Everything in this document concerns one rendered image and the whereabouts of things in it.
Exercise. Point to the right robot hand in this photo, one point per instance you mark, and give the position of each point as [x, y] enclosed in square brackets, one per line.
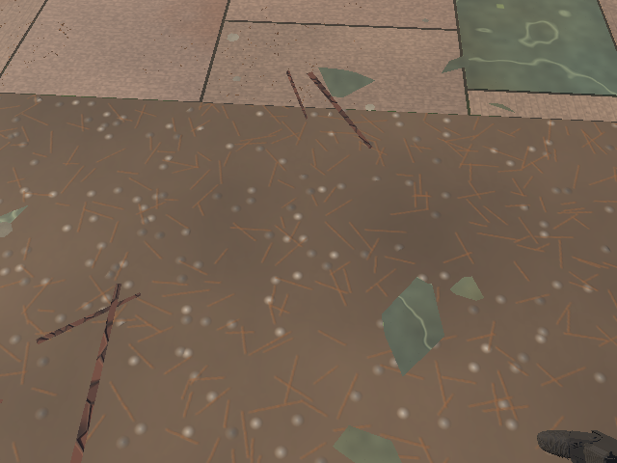
[581, 447]

